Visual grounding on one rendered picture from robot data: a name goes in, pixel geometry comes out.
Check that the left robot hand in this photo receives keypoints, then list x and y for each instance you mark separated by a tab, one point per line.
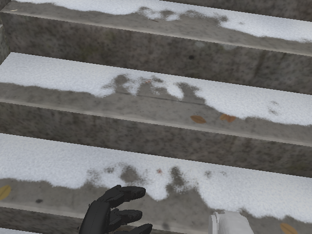
99	219

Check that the right robot thigh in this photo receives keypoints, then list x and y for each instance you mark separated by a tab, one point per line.
228	222

